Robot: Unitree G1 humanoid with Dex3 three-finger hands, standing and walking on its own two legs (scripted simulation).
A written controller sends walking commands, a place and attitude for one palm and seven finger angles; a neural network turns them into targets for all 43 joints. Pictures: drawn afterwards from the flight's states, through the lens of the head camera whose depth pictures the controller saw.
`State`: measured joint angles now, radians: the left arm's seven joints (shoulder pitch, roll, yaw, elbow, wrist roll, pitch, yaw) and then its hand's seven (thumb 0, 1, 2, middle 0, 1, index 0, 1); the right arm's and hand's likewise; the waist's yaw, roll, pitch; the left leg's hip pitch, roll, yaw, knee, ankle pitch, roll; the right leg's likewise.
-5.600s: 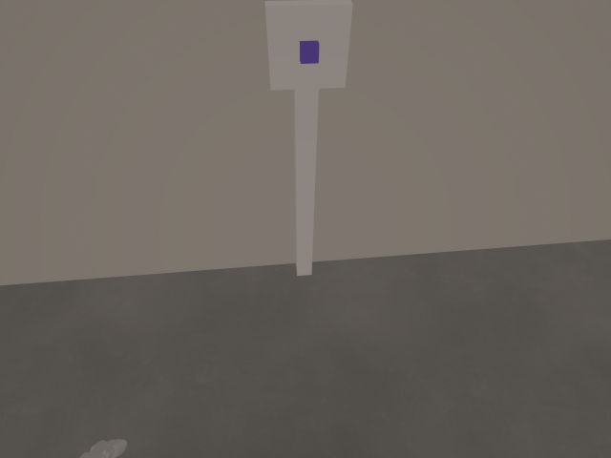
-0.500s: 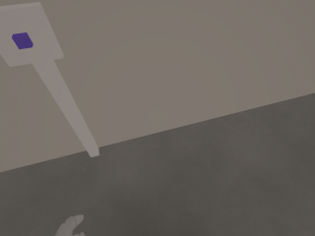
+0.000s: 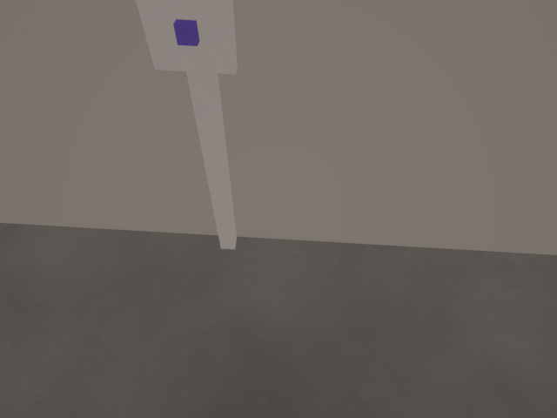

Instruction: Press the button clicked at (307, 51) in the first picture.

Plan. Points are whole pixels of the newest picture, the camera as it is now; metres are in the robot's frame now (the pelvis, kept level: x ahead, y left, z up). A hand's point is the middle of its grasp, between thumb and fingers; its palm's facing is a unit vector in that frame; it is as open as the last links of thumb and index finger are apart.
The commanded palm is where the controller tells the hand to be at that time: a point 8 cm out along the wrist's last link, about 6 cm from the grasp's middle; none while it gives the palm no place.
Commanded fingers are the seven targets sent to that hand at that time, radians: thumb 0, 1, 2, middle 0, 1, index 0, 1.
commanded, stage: take the last steps up to it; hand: left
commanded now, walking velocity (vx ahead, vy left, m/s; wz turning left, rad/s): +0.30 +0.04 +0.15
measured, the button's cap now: (187, 32) +0.76 +0.25 +0.15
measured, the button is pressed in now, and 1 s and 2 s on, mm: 0 0 0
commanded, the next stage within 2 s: come to a stop and stand still in 0.88 s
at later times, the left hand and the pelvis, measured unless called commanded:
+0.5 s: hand (170, 407) +0.15 +0.18 -0.15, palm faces +0.03 -0.98 -0.20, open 7.4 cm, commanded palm none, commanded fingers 0.00 0.90 0.90 -0.20 -0.30 -0.20 -0.30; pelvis +0.08 +0.00 +0.00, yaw +2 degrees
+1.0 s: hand (163, 413) +0.14 +0.20 -0.18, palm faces +0.19 -0.98 -0.10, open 7.4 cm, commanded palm none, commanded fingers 0.00 0.90 0.90 -0.20 -0.30 -0.20 -0.30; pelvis +0.24 +0.07 +0.00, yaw +4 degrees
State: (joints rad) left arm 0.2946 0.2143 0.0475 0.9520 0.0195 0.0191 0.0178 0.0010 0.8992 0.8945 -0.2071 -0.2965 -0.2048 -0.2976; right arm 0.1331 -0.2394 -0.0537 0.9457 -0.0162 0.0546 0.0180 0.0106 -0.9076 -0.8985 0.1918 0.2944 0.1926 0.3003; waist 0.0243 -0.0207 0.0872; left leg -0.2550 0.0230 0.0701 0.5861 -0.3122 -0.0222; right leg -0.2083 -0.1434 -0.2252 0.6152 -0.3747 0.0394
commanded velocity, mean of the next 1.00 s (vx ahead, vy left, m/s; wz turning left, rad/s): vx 0.23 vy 0.01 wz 0.05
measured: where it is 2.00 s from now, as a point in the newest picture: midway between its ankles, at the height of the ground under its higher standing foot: (274, 415)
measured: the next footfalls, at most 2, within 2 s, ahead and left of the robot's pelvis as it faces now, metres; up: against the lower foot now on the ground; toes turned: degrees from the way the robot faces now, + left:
right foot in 0.50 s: +0.17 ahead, -0.11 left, +0.00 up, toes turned -5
left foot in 0.94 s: +0.34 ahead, +0.17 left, +0.00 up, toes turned +14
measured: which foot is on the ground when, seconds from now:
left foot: down 0.00-0.50, up 0.52-0.92, down 0.94-1.00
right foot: down 0.00-0.00, up 0.02-0.48, down 0.50-0.94, up 0.96-1.00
